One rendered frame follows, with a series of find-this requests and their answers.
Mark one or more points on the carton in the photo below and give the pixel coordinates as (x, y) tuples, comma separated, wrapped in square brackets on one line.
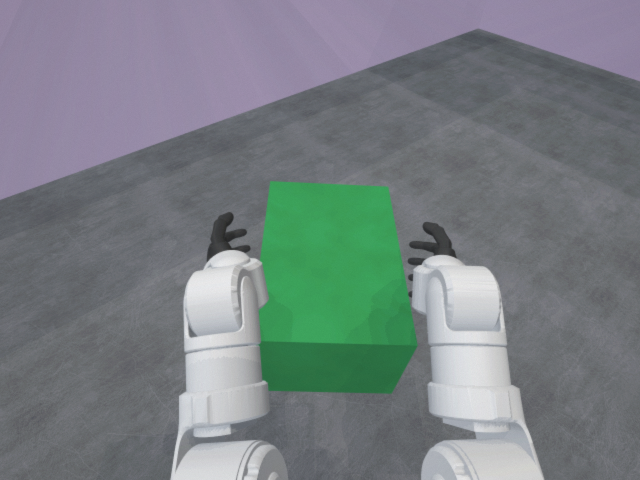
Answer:
[(338, 318)]

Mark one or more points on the robot left hand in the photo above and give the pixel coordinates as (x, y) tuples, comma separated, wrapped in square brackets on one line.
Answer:
[(220, 239)]

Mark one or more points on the robot right forearm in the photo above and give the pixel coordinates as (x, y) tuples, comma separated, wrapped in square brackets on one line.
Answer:
[(471, 386)]

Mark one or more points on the robot left forearm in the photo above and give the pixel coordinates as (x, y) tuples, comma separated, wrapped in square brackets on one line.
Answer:
[(224, 388)]

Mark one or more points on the robot left upper arm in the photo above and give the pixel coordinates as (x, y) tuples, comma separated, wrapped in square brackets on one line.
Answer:
[(237, 460)]

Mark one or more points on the robot right upper arm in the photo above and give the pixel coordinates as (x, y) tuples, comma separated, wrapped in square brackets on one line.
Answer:
[(479, 459)]

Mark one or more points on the robot right hand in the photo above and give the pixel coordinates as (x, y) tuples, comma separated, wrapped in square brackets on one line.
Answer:
[(442, 247)]

